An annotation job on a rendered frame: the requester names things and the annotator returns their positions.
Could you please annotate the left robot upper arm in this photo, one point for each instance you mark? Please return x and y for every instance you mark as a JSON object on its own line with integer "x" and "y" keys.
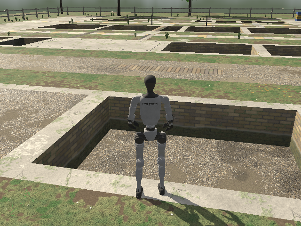
{"x": 133, "y": 105}

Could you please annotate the robot left hand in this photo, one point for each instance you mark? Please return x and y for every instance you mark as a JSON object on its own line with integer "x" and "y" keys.
{"x": 131, "y": 126}

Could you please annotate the left robot forearm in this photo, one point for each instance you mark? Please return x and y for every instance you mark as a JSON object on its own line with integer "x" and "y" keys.
{"x": 129, "y": 121}

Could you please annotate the right robot upper arm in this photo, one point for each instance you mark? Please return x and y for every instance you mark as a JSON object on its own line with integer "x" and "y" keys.
{"x": 167, "y": 107}

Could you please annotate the right robot shin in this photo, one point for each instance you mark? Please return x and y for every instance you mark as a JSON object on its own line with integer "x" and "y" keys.
{"x": 161, "y": 173}

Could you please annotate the robot head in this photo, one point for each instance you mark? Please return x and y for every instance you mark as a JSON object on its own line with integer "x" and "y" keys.
{"x": 150, "y": 82}

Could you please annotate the robot right hand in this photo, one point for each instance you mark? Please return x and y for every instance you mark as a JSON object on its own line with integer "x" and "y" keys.
{"x": 166, "y": 124}

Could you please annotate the right robot forearm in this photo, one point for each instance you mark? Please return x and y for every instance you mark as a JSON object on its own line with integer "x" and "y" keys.
{"x": 170, "y": 122}

